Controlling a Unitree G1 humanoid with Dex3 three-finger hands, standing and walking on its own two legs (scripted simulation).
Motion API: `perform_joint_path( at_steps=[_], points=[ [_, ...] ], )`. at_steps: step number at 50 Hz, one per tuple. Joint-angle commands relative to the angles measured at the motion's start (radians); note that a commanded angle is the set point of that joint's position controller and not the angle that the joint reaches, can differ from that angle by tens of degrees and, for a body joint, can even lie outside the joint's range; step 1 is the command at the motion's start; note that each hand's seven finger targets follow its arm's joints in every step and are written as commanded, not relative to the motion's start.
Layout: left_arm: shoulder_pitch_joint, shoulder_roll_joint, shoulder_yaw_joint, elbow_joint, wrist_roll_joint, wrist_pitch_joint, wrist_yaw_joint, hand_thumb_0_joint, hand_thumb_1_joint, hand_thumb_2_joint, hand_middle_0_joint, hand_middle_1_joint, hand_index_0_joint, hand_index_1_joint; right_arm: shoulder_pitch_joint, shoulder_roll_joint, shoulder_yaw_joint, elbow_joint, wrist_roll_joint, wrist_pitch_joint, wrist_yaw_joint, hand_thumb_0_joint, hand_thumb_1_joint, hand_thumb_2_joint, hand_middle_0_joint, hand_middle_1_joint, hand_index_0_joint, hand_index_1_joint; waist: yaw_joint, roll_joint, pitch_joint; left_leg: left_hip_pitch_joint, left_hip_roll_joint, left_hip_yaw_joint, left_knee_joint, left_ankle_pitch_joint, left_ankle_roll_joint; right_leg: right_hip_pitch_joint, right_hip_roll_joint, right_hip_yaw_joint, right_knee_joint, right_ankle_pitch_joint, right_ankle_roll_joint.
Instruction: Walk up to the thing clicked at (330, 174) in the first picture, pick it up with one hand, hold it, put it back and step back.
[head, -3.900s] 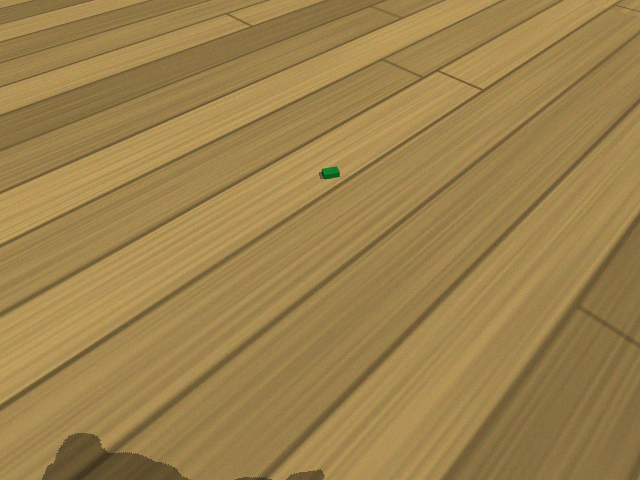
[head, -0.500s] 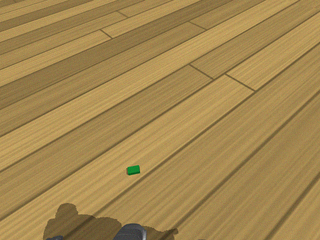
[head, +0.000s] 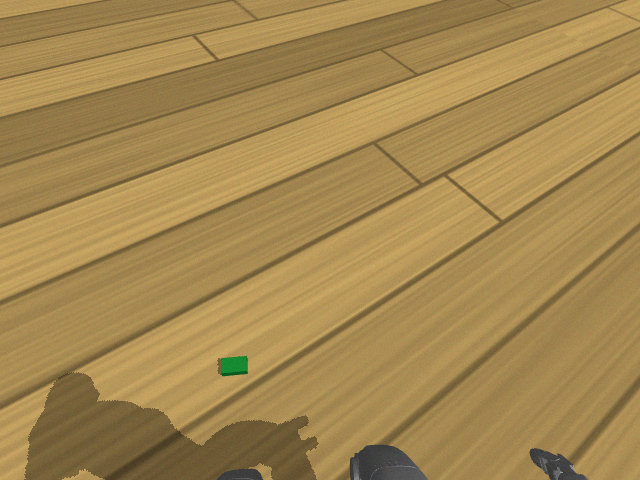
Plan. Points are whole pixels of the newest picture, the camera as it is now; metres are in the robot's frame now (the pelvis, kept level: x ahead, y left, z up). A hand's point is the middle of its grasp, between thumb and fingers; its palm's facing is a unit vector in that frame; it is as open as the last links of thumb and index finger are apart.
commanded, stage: walk up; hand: left
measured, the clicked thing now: (234, 366) +0.50 +0.22 -0.75
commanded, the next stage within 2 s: none
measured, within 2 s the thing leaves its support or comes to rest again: neither
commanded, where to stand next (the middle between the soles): +0.11 +0.00 m, yaw -1 degrees
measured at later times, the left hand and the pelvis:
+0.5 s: hand out of the picture +0.07 +0.27 -0.15, palm faces +0.00 -0.88 -0.47, open 7.4 cm; pelvis -0.02 -0.01 -0.03, yaw +1 degrees
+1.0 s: hand out of the picture +0.06 +0.28 -0.16, palm faces -0.02 -0.93 -0.36, open 7.4 cm; pelvis -0.01 +0.01 -0.01, yaw -1 degrees
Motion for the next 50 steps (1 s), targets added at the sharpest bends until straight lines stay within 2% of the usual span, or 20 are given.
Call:
perform_joint_path(
  at_steps=[1, 5, 8, 9, 11, 12, 15, 20, 24, 25, 26, 27, 31, 36, 38, 41, 44, 46, 48, 50],
  points=[
    [0.102, 0.14, 0.049, -0.014, -0.012, -0.023, 0.015, 0.0, 0.9, 0.9, -0.2, -0.3, -0.2, -0.3, -0.029, -0.236, -0.065, -0.052, -0.007, 0.007, -0.017, 0.0, -0.9, -0.9, 0.2, 0.3, 0.2, 0.3, 0.023, 0.226, -0.053, -0.02, 0.2, -0.063, -0.136, 0.546, 0.182, 0.03, -0.048, -0.012, -0.172, 0.117, 0.032],
    [0.042, 0.146, 0.047, 0.011, -0.013, -0.048, 0.038, 0.0, 0.9, 0.9, -0.2, -0.3, -0.2, -0.3, -0.041, -0.242, -0.066, -0.041, -0.005, 0.038, -0.005, 0.0, -0.9, -0.9, 0.2, 0.3, 0.2, 0.3, -0.007, 0.272, -0.13, -0.005, 0.185, -0.062, -0.012, 0.604, 0.178, 0.125, -0.026, -0.073, -0.357, 0.242, 0.051],
    [0.072, 0.197, 0.064, 0.055, 0.002, -0.055, 0.053, 0.0, 0.9, 0.9, -0.2, -0.3, -0.2, -0.3, -0.118, -0.226, -0.063, -0.055, 0.011, 0.081, 0.005, 0.0, -0.9, -0.9, 0.2, 0.3, 0.2, 0.3, 0.037, 0.171, -0.172, -0.117, 0.122, -0.054, 0.139, 0.224, 0.113, 0.283, 0.017, -0.098, -0.515, 0.388, 0.033],
    [0.063, 0.24, 0.076, 0.051, 0.012, -0.06, 0.056, 0.0, 0.9, 0.9, -0.2, -0.3, -0.2, -0.3, -0.101, -0.196, -0.055, -0.053, 0.016, 0.093, 0.005, 0.0, -0.9, -0.9, 0.2, 0.3, 0.2, 0.3, 0.044, 0.074, -0.167, -0.171, 0.085, -0.035, 0.222, 0.069, 0.073, 0.309, -0.039, -0.03, -0.555, 0.45, 0.014],
    [0.005, 0.324, 0.085, 0.01, 0.021, -0.069, 0.06, 0.0, 0.9, 0.9, -0.2, -0.3, -0.2, -0.3, -0.033, -0.147, -0.043, -0.035, 0.015, 0.116, -0.002, 0.0, -0.9, -0.9, 0.2, 0.3, 0.2, 0.3, 0.013, -0.135, -0.163, -0.214, -0.032, -0.102, 0.508, -0.376, 0.003, 0.185, -0.407, 0.431, -0.72, 0.572, -0.18],
    [-0.073, 0.352, 0.085, -0.003, 0.02, -0.063, 0.067, 0.0, 0.9, 0.9, -0.2, -0.3, -0.2, -0.3, -0.047, -0.207, -0.066, -0.023, 0.002, 0.126, -0.012, 0.0, -0.9, -0.9, 0.2, 0.3, 0.2, 0.3, 0.01, -0.158, -0.134, -0.209, 0.018, -0.116, 0.559, -0.408, -0.004, 0.125, -0.433, 0.481, -0.722, 0.464, -0.245],
    [-0.141, 0.28, 0.074, -0.006, 0.03, -0.055, 0.071, 0.0, 0.9, 0.9, -0.2, -0.3, -0.2, -0.3, -0.035, -0.231, -0.085, 0.035, 0.01, 0.131, 0.002, 0.0, -0.9, -0.9, 0.2, 0.3, 0.2, 0.3, -0.017, -0.137, -0.127, -0.185, 0.015, -0.131, 0.564, -0.31, -0.006, 0.083, -0.284, 0.265, -0.674, 0.284, -0.173],
    [-0.118, 0.283, 0.085, 0.004, 0.054, -0.04, 0.065, 0.0, 0.9, 0.9, -0.2, -0.3, -0.2, -0.3, -0.066, -0.214, -0.079, 0.063, -0.012, 0.132, 0.023, 0.0, -0.9, -0.9, 0.2, 0.3, 0.2, 0.3, 0.034, -0.194, -0.172, -0.196, -0.004, -0.053, 0.336, -0.338, -0.023, 0.162, -0.236, 0.235, -0.689, -0.07, -0.159],
    [-0.185, 0.264, 0.073, 0.006, 0.039, -0.012, 0.049, 0.0, 0.9, 0.9, -0.2, -0.3, -0.2, -0.3, 0.061, -0.209, -0.083, 0.152, -0.015, 0.108, 0.023, 0.0, -0.9, -0.9, 0.2, 0.3, 0.2, 0.3, -0.021, -0.138, -0.165, 0.068, -0.042, 0.006, 0.022, -0.194, -0.008, -0.029, -0.204, 0.16, -0.609, -0.159, -0.1],
    [-0.168, 0.211, 0.057, 0.007, 0.033, -0.007, 0.047, 0.0, 0.9, 0.9, -0.2, -0.3, -0.2, -0.3, 0.069, -0.232, -0.091, 0.163, -0.028, 0.099, 0.016, 0.0, -0.9, -0.9, 0.2, 0.3, 0.2, 0.3, -0.034, -0.019, -0.158, 0.118, -0.003, -0.095, -0.091, -0.254, 0.01, -0.102, -0.155, 0.101, -0.478, -0.185, -0.056],
    [-0.186, 0.137, 0.033, -0.001, 0.02, -0.006, 0.048, 0.0, 0.9, 0.9, -0.2, -0.3, -0.2, -0.3, 0.041, -0.319, -0.103, 0.149, -0.04, 0.092, 0.013, 0.0, -0.9, -0.9, 0.2, 0.3, 0.2, 0.3, -0.043, 0.271, -0.111, 0.069, 0.222, -0.51, -0.267, -0.553, 0.087, -0.262, -0.025, -0.007, -0.273, -0.187, 0.011],
    [-0.242, 0.223, 0.062, 0.019, 0.029, -0.008, 0.056, 0.0, 0.9, 0.9, -0.2, -0.3, -0.2, -0.3, -0.052, -0.383, -0.111, 0.118, -0.031, 0.091, 0.014, 0.0, -0.9, -0.9, 0.2, 0.3, 0.2, 0.3, -0.055, 0.231, -0.019, -0.176, 0.341, -0.661, -0.357, -0.741, 0.199, -0.18, -0.01, 0.019, -0.159, -0.133, 0.017],
    [-0.111, 0.161, 0.048, 0.107, 0.009, -0.024, 0.034, 0.0, 0.9, 0.9, -0.2, -0.3, -0.2, -0.3, -0.166, -0.239, -0.062, 0.1, -0.038, 0.057, 0.005, 0.0, -0.9, -0.9, 0.2, 0.3, 0.2, 0.3, 0.026, 0.146, -0.013, -0.109, 0.163, -0.293, -0.192, -0.166, 0.109, -0.024, -0.019, 0.013, -0.26, 0.063, 0.011],
    [-0.127, 0.158, 0.04, 0.115, 0.019, -0.047, 0.036, 0.0, 0.9, 0.9, -0.2, -0.3, -0.2, -0.3, -0.098, -0.266, -0.069, 0.126, -0.027, 0.068, 0.013, 0.0, -0.9, -0.9, 0.2, 0.3, 0.2, 0.3, 0.005, 0.25, -0.109, 0.018, 0.155, -0.219, -0.056, -0.02, 0.107, 0.173, 0.023, -0.073, -0.644, 0.111, 0.004],
    [-0.067, 0.224, 0.057, 0.133, 0.033, -0.066, 0.044, 0.0, 0.9, 0.9, -0.2, -0.3, -0.2, -0.3, -0.071, -0.203, -0.047, 0.114, -0.008, 0.063, 0.008, 0.0, -0.9, -0.9, 0.2, 0.3, 0.2, 0.3, 0.024, 0.095, -0.186, -0.071, 0.092, -0.151, 0.127, 0.108, 0.054, 0.388, -0.084, 0.134, -0.696, 0.306, -0.042],
    [-0.155, 0.31, 0.069, 0.104, 0.026, -0.057, 0.033, 0.0, 0.9, 0.9, -0.2, -0.3, -0.2, -0.3, -0.044, -0.204, -0.051, 0.13, -0.016, 0.053, -0.003, 0.0, -0.9, -0.9, 0.2, 0.3, 0.2, 0.3, -0.014, -0.074, -0.129, -0.139, 0.018, -0.062, 0.213, -0.317, 0.013, 0.269, -0.333, 0.399, -0.71, 0.174, -0.227],
    [-0.236, 0.213, 0.031, 0.072, 0.016, -0.042, 0.023, 0.0, 0.9, 0.9, -0.2, -0.3, -0.2, -0.3, 0.012, -0.225, -0.064, 0.165, -0.014, 0.034, 0.003, 0.0, -0.9, -0.9, 0.2, 0.3, 0.2, 0.3, -0.068, -0.005, -0.099, 0.05, 0.041, -0.128, -0.078, -0.137, 0.043, 0.096, -0.155, 0.126, -0.576, 0.232, -0.084],
    [-0.229, 0.147, 0.015, 0.081, 0.007, -0.034, 0.022, 0.0, 0.9, 0.9, -0.2, -0.3, -0.2, -0.3, 0.005, -0.297, -0.084, 0.163, -0.02, 0.026, -0.002, 0.0, -0.9, -0.9, 0.2, 0.3, 0.2, 0.3, -0.055, 0.152, -0.083, 0.16, 0.265, -0.461, -0.268, -0.15, 0.145, -0.094, 0.02, -0.035, -0.342, 0.095, 0.007],
    [-0.181, 0.211, 0.036, 0.1, 0.015, -0.027, 0.025, 0.0, 0.9, 0.9, -0.2, -0.3, -0.2, -0.3, -0.042, -0.32, -0.088, 0.14, -0.024, 0.026, -0.001, 0.0, -0.9, -0.9, 0.2, 0.3, 0.2, 0.3, -0.033, 0.112, -0.014, 0.03, 0.36, -0.516, -0.279, -0.197, 0.233, -0.059, -0.033, 0.013, -0.244, -0.09, 0.003],
    [-0.154, 0.188, 0.037, 0.116, 0.016, -0.035, 0.02, 0.0, 0.9, 0.9, -0.2, -0.3, -0.2, -0.3, -0.102, -0.289, -0.079, 0.126, -0.027, 0.03, 0.0, 0.0, -0.9, -0.9, 0.2, 0.3, 0.2, 0.3, -0.004, 0.157, 0.015, -0.019, 0.293, -0.386, -0.252, -0.116, 0.188, 0.012, -0.045, 0.003, -0.321, -0.064, -0.009]
  ],
)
